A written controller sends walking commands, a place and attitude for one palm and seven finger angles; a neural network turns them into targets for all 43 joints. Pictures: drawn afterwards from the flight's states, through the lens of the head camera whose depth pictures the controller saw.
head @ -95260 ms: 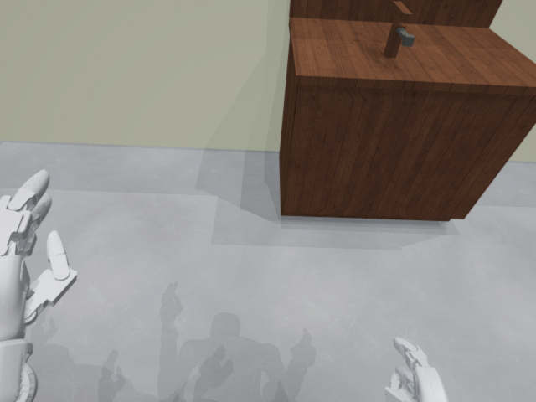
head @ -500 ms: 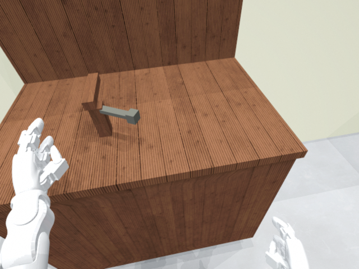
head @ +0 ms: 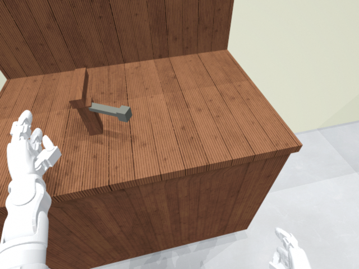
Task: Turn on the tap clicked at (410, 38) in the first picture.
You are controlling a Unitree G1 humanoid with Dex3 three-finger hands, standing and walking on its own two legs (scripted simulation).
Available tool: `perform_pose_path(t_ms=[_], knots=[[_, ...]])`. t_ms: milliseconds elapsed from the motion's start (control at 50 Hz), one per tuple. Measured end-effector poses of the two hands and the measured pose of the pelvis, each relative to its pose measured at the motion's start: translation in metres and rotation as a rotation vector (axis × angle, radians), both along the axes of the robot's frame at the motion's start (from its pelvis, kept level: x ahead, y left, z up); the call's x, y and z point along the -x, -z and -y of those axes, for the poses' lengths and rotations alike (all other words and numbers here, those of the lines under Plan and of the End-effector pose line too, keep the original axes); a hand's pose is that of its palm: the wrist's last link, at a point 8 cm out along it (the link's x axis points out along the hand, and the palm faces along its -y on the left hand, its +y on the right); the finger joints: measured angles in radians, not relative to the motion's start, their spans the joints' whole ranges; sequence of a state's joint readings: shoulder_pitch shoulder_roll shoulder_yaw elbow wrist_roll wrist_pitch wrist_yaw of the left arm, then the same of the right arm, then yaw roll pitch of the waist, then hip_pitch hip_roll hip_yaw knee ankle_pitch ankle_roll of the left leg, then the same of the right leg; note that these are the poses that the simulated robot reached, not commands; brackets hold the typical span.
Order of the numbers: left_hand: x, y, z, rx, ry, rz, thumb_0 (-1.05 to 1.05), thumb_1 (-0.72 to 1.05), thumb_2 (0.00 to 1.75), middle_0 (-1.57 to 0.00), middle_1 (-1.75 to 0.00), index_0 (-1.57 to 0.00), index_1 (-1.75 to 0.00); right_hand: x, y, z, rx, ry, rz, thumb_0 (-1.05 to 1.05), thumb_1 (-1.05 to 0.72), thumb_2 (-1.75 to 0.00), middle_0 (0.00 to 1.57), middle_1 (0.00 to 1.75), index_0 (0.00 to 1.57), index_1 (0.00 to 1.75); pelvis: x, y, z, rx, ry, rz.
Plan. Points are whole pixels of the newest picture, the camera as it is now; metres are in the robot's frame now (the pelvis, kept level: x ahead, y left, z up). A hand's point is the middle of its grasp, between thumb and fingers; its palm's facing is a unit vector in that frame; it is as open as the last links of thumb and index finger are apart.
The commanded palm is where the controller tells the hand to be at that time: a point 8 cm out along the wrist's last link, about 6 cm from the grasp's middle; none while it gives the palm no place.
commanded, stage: reach beside the lever's end, fingers flat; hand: left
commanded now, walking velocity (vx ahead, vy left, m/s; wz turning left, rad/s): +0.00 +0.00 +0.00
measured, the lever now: (124, 113) +0.44 +0.18 +0.11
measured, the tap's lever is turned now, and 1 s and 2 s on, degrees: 59 59 59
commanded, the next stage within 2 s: push the lever round in 0.44 s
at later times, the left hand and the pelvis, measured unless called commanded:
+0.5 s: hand (51, 154) +0.31 +0.30 +0.12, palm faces +0.53 -0.85 -0.08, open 7.8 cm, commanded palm +0.27 +0.33 +0.11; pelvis +0.00 +0.00 +0.00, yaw +0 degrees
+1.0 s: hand (64, 147) +0.33 +0.28 +0.11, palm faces +0.50 -0.86 -0.08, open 7.8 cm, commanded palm +0.28 +0.31 +0.11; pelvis +0.01 +0.00 +0.00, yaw +0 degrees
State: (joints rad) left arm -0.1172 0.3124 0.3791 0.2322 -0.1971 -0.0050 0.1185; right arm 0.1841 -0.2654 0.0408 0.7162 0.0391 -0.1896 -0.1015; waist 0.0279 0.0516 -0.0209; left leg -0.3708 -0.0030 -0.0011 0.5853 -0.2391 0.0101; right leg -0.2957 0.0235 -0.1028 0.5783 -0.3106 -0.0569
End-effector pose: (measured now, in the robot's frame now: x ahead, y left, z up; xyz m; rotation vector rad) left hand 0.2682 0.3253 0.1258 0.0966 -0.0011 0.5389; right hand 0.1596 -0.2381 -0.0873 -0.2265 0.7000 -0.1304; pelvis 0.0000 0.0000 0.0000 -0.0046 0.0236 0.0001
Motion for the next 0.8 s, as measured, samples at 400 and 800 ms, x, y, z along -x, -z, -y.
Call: perform_pose_path(t_ms=[400, 800], knots=[[0.012, 0.01, -0.007, -0.01, -0.015, 0.011, 0.01, 0.9, 0.9, -0.16, -0.15, -0.15, -0.15, 0.007, 0.005, 0.008, 0.001, 0.015, -0.031, 0.01, -0.9, -0.9, 0.2, 0.3, 0.2, 0.3, -0.007, 0.002, 0.0, 0.003, 0.003, -0.015], [-0.009, 0.012, 0.006, 0.019, 0.016, 0.001, 0.01, 0.9, 0.9, -0.16, -0.15, -0.15, -0.15, 0.005, 0.002, 0.002, -0.016, 0.008, -0.008, 0.01, -0.9, -0.9, 0.2, 0.3, 0.2, 0.3, -0.003, 0.002, 0.001, 0.002, 0.006, -0.024]])
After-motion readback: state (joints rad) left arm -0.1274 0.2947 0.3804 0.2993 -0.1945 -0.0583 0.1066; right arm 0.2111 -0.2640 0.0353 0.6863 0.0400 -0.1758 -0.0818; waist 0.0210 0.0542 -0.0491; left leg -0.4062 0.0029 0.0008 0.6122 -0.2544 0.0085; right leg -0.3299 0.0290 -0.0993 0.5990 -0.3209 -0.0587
